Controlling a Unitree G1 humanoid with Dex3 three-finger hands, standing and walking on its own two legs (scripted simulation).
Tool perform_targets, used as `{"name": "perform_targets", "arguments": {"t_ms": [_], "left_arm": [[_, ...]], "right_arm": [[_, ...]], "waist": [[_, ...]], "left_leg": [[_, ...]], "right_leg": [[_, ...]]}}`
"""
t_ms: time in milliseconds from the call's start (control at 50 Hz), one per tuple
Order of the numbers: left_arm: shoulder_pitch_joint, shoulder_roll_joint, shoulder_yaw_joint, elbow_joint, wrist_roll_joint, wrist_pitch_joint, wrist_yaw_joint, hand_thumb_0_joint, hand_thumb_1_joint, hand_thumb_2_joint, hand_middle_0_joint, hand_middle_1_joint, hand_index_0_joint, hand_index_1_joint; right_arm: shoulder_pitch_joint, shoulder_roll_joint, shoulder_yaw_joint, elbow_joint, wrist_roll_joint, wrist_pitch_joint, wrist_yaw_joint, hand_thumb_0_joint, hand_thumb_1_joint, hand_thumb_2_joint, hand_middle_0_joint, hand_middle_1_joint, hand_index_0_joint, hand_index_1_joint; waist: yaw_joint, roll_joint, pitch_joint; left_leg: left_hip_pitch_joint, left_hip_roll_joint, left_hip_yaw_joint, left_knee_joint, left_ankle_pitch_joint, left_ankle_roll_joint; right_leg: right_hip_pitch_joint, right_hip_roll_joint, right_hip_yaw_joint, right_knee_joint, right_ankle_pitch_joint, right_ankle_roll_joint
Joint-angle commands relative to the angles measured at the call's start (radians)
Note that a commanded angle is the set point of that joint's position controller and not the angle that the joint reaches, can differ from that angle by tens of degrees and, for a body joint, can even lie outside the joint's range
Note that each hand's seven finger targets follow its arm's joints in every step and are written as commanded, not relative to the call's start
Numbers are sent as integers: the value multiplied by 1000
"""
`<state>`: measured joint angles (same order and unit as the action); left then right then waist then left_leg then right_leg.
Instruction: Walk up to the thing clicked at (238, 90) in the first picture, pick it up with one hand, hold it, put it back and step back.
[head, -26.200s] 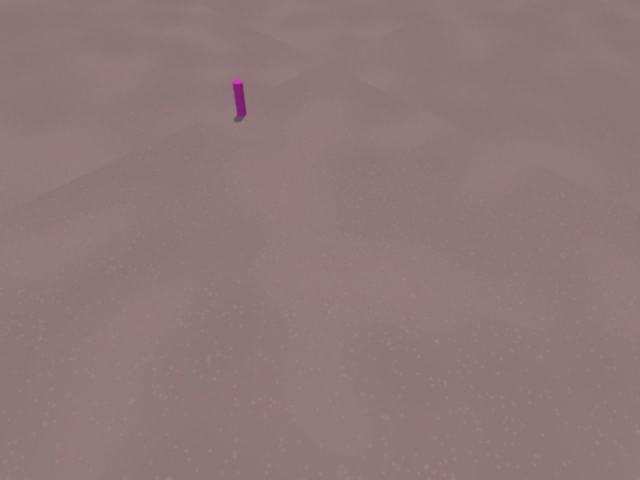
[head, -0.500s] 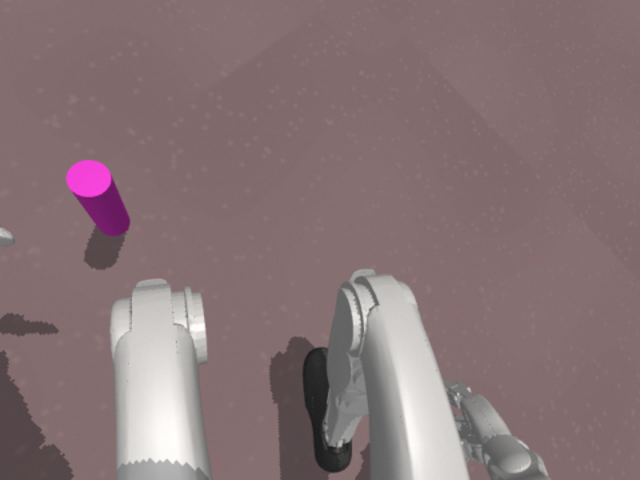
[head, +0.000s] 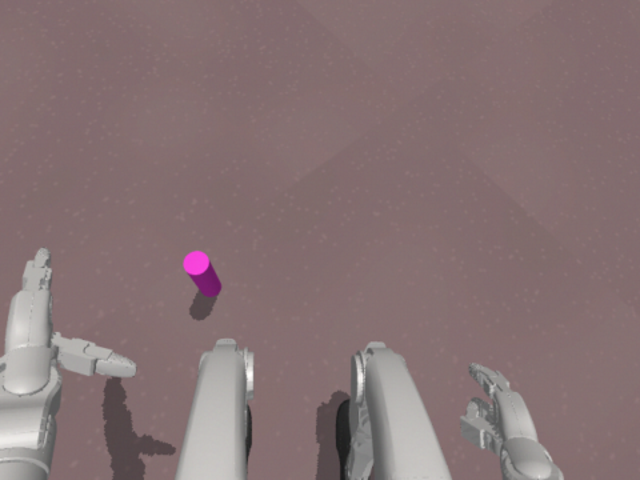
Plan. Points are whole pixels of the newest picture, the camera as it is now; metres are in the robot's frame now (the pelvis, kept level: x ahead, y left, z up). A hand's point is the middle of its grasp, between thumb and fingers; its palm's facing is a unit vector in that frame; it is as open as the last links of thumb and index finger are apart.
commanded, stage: home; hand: left
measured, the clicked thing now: (204, 276) +0.46 +0.22 -0.45
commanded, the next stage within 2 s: none
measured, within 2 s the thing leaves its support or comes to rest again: neither
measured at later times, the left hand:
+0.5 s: hand (62, 364) +0.24 +0.21 +0.09, palm faces +0.15 -0.94 -0.31, open 17.5 cm
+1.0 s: hand (65, 389) +0.22 +0.19 +0.12, palm faces +0.16 -0.95 -0.28, open 17.6 cm
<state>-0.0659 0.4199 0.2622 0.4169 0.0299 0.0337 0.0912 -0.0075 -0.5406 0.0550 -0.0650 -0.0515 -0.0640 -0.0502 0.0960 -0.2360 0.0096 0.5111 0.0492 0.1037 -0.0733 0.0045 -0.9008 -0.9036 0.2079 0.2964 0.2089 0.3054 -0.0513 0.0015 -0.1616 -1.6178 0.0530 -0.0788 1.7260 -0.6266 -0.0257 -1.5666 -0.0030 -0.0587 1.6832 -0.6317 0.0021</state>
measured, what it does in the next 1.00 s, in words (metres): rises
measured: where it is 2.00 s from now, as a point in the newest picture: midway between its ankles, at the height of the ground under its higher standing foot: (294, 470)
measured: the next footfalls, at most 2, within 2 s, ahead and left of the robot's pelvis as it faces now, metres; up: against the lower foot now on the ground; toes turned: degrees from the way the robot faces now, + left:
none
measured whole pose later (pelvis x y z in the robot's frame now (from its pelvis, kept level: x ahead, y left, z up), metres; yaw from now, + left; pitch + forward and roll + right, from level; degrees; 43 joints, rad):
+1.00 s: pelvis +0.07 +0.00 +0.18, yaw +4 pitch +8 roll -2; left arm 0.47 0.21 -0.01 -0.01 -0.01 0.27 0.14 -0.01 -0.58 0.03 -0.05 -0.04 -0.05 -0.04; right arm 0.27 -0.20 0.03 0.49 0.02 -0.10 -0.18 0.01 -0.90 -0.90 0.21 0.30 0.21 0.31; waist -0.02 0.03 -0.10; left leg -0.63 0.05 -0.05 0.97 -0.47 -0.02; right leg -0.58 -0.01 -0.06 0.91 -0.47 0.01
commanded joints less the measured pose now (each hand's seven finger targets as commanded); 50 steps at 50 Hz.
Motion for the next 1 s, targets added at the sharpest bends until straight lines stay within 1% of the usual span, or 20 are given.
{"name": "perform_targets", "arguments": {"t_ms": [0, 20, 40, 80, 100, 140, 160, 200, 300, 320, 400, 420, 500, 620, 660, 700, 760, 800, 860, 980], "left_arm": [[-32, 134, 10, -141, -13, -6, 44, 0, -577, 39, -48, -47, -49, -47], [-36, 142, 13, -180, -16, -4, 51, 0, -553, 52, -51, -51, -51, -51], [39, 87, -22, -99, -14, 13, 52, 0, -583, 35, -48, -46, -48, -46], [15, 123, -12, -213, -19, 22, 67, 0, -547, 56, -51, -52, -52, -52], [96, 66, -52, -139, -19, 42, 69, 0, -559, 49, -50, -50, -51, -49], [86, 56, -70, -220, -24, 59, 79, 0, -556, 51, -50, -50, -51, -50], [55, 101, -41, -307, -28, 59, 90, 0, -552, 53, -51, -51, -51, -51], [178, 17, -106, -252, -29, 92, 91, 0, -562, 47, -50, -50, -50, -49], [276, 2, -130, -421, -36, 136, 108, 0, -537, 62, -52, -54, -53, -54], [340, -48, -165, -391, -37, 148, 106, 0, -564, 46, -50, -50, -50, -49], [460, -102, -223, -488, -44, 183, 107, 0, -575, 40, -49, -48, -49, -47], [429, -70, -201, -573, -47, 182, 110, 0, -582, 36, -48, -47, -48, -46], [514, -109, -231, -607, -44, 198, 99, 0, -587, 33, -47, -46, -48, -45], [504, -90, -209, -681, -39, 195, 84, 0, -589, 31, -47, -46, -48, -45], [547, -127, -231, -596, -35, 200, 75, 0, -595, 28, -46, -45, -47, -44], [478, -87, -205, -687, -34, 185, 75, 0, -580, 37, -48, -47, -48, -47], [545, -138, -242, -599, -33, 197, 65, 0, -597, 27, -46, -44, -47, -44], [492, -112, -224, -669, -32, 189, 69, 0, -606, 21, -45, -43, -46, -43], [560, -137, -235, -564, -33, 202, 64, 0, -594, 28, -47, -45, -47, -45], [504, -105, -214, -636, -35, 191, 63, 0, -576, 39, -48, -49, -49, -49]], "right_arm": [[103, -142, -61, -82, -4, -71, -33, 0, -897, -903, 201, 302, 201, 302], [107, -143, -61, -80, -3, -78, -36, 0, -896, -903, 201, 302, 201, 302], [100, -143, -60, -88, -3, -85, -38, 0, -896, -903, 201, 302, 201, 302], [116, -141, -57, -89, -4, -95, -47, 0, -896, -903, 201, 302, 201, 302], [106, -138, -55, -100, -4, -103, -49, 0, -896, -903, 201, 302, 201, 302], [119, -131, -51, -98, -5, -116, -57, 0, -896, -903, 201, 302, 201, 302], [123, -127, -48, -96, -5, -120, -63, 0, -896, -903, 201, 302, 201, 302], [124, -118, -43, -109, -4, -130, -72, 0, -896, -903, 201, 302, 201, 302], [142, -102, -38, -125, -9, -151, -94, 0, -897, -903, 201, 301, 201, 301], [142, -96, -37, -134, -10, -153, -98, 0, -897, -903, 201, 302, 201, 302], [130, -86, -29, -169, -13, -170, -111, 0, -897, -903, 201, 302, 201, 302], [130, -88, -31, -177, -12, -176, -114, 0, -897, -903, 201, 302, 201, 302], [130, -76, -27, -192, -21, -196, -125, 0, -897, -903, 201, 302, 201, 302], [130, -82, -32, -192, -27, -224, -125, 0, -897, -903, 201, 301, 201, 301], [129, -82, -31, -188, -32, -234, -124, 0, -897, -903, 201, 301, 201, 301], [134, -83, -33, -184, -35, -241, -122, 0, -897, -903, 201, 301, 201, 301], [129, -83, -31, -180, -38, -251, -118, 0, -897, -902, 201, 301, 201, 301], [133, -88, -37, -176, -39, -254, -119, 0, -898, -902, 201, 301, 201, 301], [117, -84, -27, -175, -37, -258, -114, 0, -898, -902, 201, 301, 201, 301], [113, -84, -30, -171, -36, -261, -114, 0, -899, -902, 201, 301, 201, 301]], "waist": [[-12, 85, -412], [1, 105, -406], [-7, 95, -373], [16, 123, -392], [0, 98, -359], [6, 113, -348], [22, 135, -341], [6, 90, -285], [18, 109, -237], [5, 85, -219], [15, 73, -148], [21, 72, -142], [14, 44, -84], [17, 56, -50], [9, 22, -18], [15, 40, -62], [11, 45, -57], [15, 60, -94], [20, 40, -29], [31, 59, -43]], "left_leg": [[481, -25, 54, -335, 172, 51], [527, -26, 50, -377, 166, 46], [563, -23, 48, -410, 184, 42], [645, -24, 47, -468, 216, 36], [663, -24, 48, -495, 221, 37], [725, -24, 51, -546, 254, 34], [763, -26, 52, -581, 256, 31], [799, -26, 55, -625, 286, 32], [925, -30, 61, -743, 332, 29], [941, -29, 62, -761, 350, 29], [990, -25, 50, -838, 345, 26], [995, -29, 52, -847, 339, 28], [1020, -31, 57, -878, 346, 28], [1054, -30, 55, -911, 358, 22], [1047, -33, 63, -901, 377, 26], [1074, -35, 65, -899, 392, 24], [1086, -37, 64, -901, 418, 21], [1112, -35, 62, -898, 457, 18], [1080, -40, 59, -910, 414, 20], [1086, -42, 71, -913, 393, 21]], "right_leg": [[417, 13, 37, -376, 193, -21], [429, 12, 30, -397, 181, -26], [445, 14, 23, -422, 196, -26], [514, 11, 17, -468, 221, -28], [548, 14, 15, -500, 232, -25], [611, 12, 16, -545, 265, -26], [637, 11, 13, -570, 263, -26], [701, 12, 13, -624, 295, -22], [843, 15, 3, -734, 343, -17], [863, 18, 0, -750, 359, -16], [921, 27, -21, -809, 348, -16], [942, 25, -20, -824, 348, -15], [969, 30, -22, -866, 349, -10], [995, 32, -24, -886, 348, -10], [990, 30, -19, -892, 371, -6], [1015, 27, -14, -894, 387, -6], [1019, 27, -13, -890, 408, -8], [1040, 26, -14, -884, 439, -9], [1026, 27, -17, -900, 400, -6], [1033, 22, -9, -913, 392, -5]]}}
